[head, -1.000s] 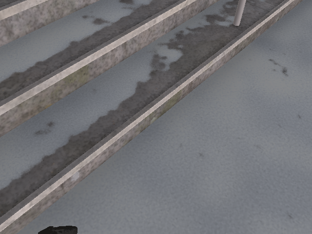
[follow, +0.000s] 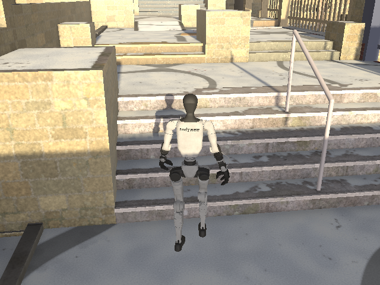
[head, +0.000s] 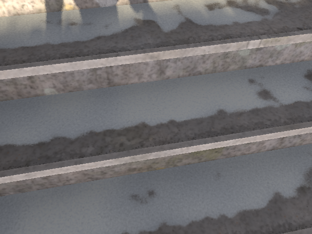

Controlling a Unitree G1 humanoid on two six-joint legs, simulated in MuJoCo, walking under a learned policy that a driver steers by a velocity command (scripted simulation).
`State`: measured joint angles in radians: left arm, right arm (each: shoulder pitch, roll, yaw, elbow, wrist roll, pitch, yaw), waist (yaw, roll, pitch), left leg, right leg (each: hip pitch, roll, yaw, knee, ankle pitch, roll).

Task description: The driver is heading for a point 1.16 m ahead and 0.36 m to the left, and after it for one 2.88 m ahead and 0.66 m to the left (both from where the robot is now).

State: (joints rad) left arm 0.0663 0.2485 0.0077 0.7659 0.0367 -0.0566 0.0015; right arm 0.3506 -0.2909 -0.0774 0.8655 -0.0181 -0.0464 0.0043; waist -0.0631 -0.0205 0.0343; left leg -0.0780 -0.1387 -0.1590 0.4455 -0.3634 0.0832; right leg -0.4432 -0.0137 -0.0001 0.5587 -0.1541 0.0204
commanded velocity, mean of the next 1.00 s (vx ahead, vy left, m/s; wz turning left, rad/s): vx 0.50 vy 0.00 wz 0.57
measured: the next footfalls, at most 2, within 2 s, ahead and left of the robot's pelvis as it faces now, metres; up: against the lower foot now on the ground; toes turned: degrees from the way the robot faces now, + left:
right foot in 0.02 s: +0.14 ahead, -0.11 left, +0.00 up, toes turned +1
left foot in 0.58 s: +0.42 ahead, +0.23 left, +0.17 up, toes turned +23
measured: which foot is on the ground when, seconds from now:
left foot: down 0.00-0.02, up 0.04-0.56, down 0.58-1.00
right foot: up 0.00-0.00, down 0.02-0.58, up 0.60-1.00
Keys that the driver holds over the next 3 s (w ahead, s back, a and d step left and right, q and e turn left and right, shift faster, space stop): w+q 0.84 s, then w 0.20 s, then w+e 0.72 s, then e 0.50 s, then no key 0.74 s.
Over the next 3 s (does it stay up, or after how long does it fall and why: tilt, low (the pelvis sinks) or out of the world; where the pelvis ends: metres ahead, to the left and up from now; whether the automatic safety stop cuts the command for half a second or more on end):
stays up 1.29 0.42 0.70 its command is cut before an obstacle after 1.1 s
